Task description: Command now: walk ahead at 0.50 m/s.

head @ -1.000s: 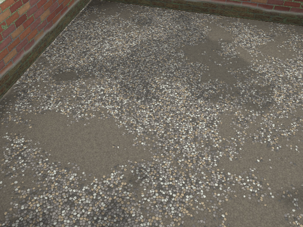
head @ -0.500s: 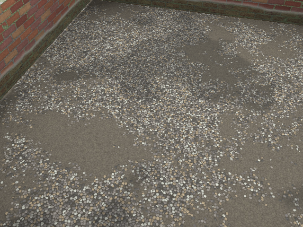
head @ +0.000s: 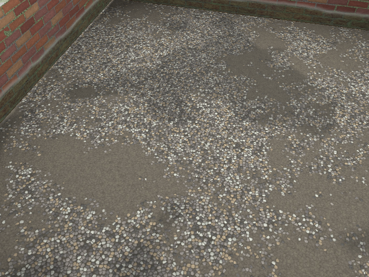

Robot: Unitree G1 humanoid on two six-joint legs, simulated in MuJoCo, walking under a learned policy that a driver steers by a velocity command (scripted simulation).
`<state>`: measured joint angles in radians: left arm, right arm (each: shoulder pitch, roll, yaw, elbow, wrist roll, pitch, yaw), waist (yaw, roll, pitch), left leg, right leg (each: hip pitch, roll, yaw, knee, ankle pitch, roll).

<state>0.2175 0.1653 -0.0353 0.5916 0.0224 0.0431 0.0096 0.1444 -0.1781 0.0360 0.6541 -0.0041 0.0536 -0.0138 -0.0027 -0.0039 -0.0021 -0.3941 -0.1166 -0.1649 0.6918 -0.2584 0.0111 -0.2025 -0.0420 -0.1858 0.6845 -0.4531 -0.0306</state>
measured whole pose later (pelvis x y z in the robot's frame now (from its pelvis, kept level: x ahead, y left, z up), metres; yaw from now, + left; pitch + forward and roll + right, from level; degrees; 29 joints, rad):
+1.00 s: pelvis +0.00 +0.00 +0.00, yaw +0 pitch -2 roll +0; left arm 0.22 0.16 -0.04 0.59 0.02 0.04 0.01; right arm 0.14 -0.17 0.04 0.66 -0.01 0.05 -0.02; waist 0.00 0.00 0.00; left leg -0.39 -0.11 -0.15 0.68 -0.25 0.01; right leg -0.20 -0.04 -0.19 0.68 -0.45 -0.03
